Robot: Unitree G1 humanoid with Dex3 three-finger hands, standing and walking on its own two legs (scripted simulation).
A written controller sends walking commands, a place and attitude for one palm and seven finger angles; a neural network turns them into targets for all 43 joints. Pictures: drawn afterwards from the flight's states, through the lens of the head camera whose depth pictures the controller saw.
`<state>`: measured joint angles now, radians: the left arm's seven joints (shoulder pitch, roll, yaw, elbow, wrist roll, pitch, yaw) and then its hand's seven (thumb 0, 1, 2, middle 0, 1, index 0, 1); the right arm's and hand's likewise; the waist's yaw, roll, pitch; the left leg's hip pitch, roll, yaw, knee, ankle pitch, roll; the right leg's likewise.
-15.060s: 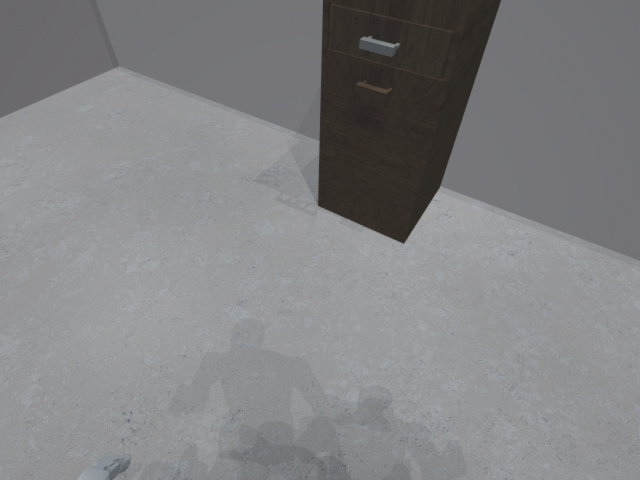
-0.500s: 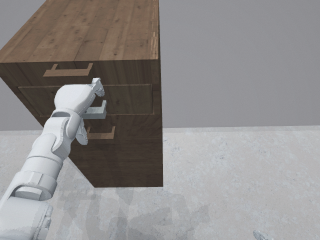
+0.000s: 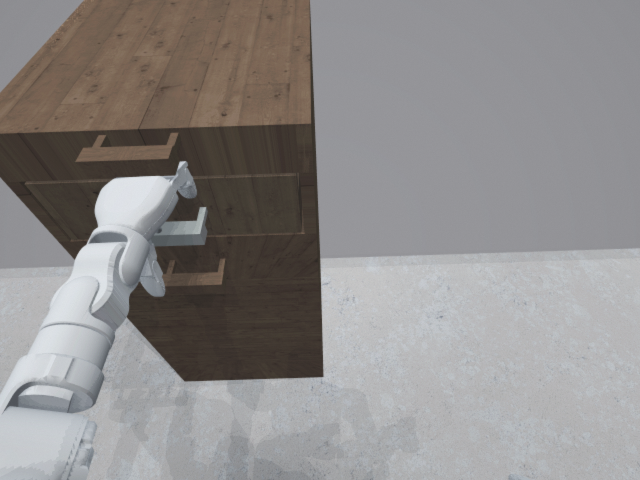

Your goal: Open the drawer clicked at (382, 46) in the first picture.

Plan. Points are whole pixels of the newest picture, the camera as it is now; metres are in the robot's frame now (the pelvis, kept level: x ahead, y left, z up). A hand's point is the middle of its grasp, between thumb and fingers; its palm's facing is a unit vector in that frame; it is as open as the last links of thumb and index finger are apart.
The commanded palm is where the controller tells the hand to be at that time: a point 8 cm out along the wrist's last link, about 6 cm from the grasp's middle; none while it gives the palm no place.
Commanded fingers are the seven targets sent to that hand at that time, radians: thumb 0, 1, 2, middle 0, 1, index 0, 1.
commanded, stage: move the hooked fingers above the handle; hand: left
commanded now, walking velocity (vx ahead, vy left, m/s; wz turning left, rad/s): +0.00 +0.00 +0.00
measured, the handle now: (170, 223) +0.47 +0.24 +0.03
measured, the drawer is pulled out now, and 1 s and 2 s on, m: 0.00 0.00 0.00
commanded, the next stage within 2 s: lower the fingers behind the handle in 0.66 s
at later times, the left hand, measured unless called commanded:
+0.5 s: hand (150, 236) +0.40 +0.23 +0.09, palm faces -0.01 -0.04 -1.00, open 13.8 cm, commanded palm +0.38 +0.24 +0.15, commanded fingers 0.00 -0.50 0.30 -0.30 -1.20 -0.30 -1.20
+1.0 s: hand (143, 248) +0.39 +0.24 +0.07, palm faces -0.03 -0.05 -1.00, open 13.8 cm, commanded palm +0.37 +0.25 +0.13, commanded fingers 0.00 -0.50 0.30 -0.30 -1.20 -0.30 -1.20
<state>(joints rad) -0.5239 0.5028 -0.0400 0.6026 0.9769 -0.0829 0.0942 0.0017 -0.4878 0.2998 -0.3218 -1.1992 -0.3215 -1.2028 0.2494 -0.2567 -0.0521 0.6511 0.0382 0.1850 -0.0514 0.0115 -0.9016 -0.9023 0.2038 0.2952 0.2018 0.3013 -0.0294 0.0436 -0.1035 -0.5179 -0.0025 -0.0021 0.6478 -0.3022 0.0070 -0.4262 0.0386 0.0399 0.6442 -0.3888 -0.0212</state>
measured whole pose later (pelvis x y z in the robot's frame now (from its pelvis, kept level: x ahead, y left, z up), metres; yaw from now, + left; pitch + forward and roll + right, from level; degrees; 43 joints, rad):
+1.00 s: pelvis -0.01 -0.01 +0.00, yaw +0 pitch +9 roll +0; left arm -0.48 0.51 -0.05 0.60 0.97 -0.03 0.09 0.00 -0.49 0.30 -0.32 -1.20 -0.32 -1.20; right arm 0.25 -0.26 -0.05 0.65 0.04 0.18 -0.05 0.01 -0.90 -0.90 0.20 0.30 0.20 0.30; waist -0.02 0.05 -0.10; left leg -0.51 0.00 -0.01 0.64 -0.28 0.00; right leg -0.42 0.04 0.03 0.65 -0.38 -0.03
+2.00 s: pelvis -0.02 +0.00 -0.01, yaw +0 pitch +14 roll -1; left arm -0.58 0.46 -0.08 0.78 1.05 -0.02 0.26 0.00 -0.49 0.30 -0.25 -1.28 -0.32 -1.20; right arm 0.28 -0.25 -0.05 0.64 0.03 0.19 -0.04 0.01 -0.90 -0.90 0.20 0.30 0.20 0.30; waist -0.04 0.03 -0.15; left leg -0.68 0.00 -0.01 0.77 -0.33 0.01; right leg -0.58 0.04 0.03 0.76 -0.42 -0.02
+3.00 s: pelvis +0.00 +0.01 -0.02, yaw -1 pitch +14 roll -1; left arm -0.50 0.45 -0.04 0.74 1.05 -0.03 0.28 0.00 0.53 0.74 -0.33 -1.31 -0.38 -1.29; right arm 0.28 -0.24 -0.06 0.64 0.02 0.18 -0.04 0.01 -0.90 -0.90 0.20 0.30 0.20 0.30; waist -0.05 0.04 -0.15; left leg -0.68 0.01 0.00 0.79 -0.36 0.01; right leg -0.58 0.05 0.04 0.76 -0.43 -0.01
